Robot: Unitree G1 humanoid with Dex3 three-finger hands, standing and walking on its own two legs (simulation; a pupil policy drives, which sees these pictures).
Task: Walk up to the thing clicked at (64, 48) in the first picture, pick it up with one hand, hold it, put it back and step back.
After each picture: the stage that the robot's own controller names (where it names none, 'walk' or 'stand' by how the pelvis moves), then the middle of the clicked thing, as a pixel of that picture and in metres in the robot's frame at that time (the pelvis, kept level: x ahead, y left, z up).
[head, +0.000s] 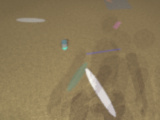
stand; (64, 45) +1.43 +0.23 -0.72
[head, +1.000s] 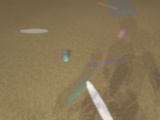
walk; (65, 56) +1.31 +0.30 -0.71
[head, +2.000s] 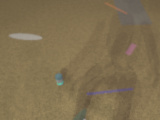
walk; (59, 79) +0.84 +0.29 -0.71
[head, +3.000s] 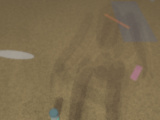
walk; (54, 115) +0.49 +0.23 -0.69
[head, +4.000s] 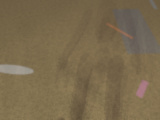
stand; out of the picture +0.33 +0.21 -0.71
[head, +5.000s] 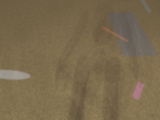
stand; out of the picture +0.33 +0.22 -0.72
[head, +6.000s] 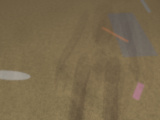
stand; out of the picture +0.33 +0.22 -0.73
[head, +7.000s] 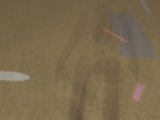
stand; out of the picture +0.32 +0.22 -0.73
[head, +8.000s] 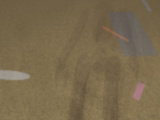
go down; out of the picture +0.32 +0.22 -0.72
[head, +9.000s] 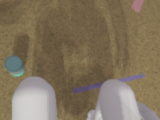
go down; (15, 66) +0.40 +0.27 -0.30
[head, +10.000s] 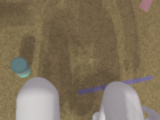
approach; (21, 68) +0.39 +0.27 -0.30
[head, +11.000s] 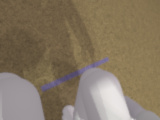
close in; out of the picture +0.35 +0.31 -0.21
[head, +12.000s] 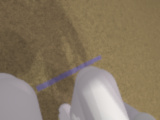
close; out of the picture +0.36 +0.31 -0.21
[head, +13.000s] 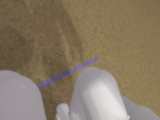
lift; out of the picture +0.34 +0.30 -0.22
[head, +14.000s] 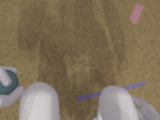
lift; (8, 86) +0.30 +0.26 -0.07
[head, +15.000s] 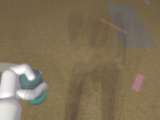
hold; (33, 88) +0.33 +0.17 +0.05
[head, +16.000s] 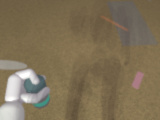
hold; (38, 92) +0.33 +0.17 +0.01
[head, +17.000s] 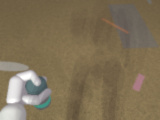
hold; (39, 93) +0.33 +0.17 +0.01
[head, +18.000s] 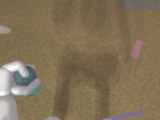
crouch; (28, 82) +0.36 +0.20 -0.06
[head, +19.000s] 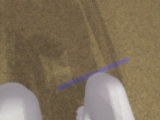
lower; out of the picture +0.41 +0.29 -0.16
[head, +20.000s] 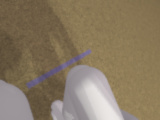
lower; out of the picture +0.39 +0.31 -0.22
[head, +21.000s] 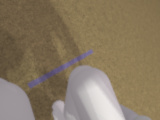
lower; out of the picture +0.38 +0.32 -0.22
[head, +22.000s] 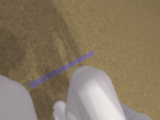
lower; out of the picture +0.38 +0.32 -0.22
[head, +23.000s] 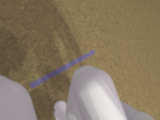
lower; out of the picture +0.37 +0.32 -0.21
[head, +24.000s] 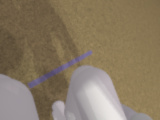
withdraw; out of the picture +0.36 +0.30 -0.22
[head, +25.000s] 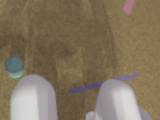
stand; (14, 67) +0.39 +0.27 -0.27
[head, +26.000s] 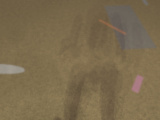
stand; out of the picture +0.34 +0.19 -0.65
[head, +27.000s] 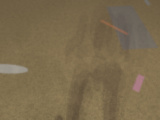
stand; out of the picture +0.36 +0.20 -0.66
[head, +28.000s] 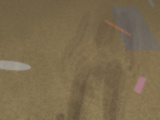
stand; out of the picture +0.36 +0.20 -0.68
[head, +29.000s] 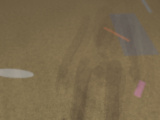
walk; out of the picture +0.37 +0.19 -0.72
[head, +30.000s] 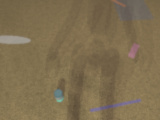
walk; (58, 95) +0.56 +0.20 -0.69
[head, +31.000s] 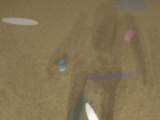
walk; (61, 65) +0.88 +0.18 -0.69
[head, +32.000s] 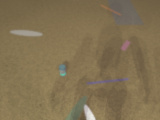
stand; (62, 70) +1.00 +0.21 -0.71
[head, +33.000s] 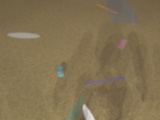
stand; (60, 71) +1.00 +0.23 -0.73
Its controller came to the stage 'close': yes
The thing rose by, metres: 0.70
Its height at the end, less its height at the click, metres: +0.00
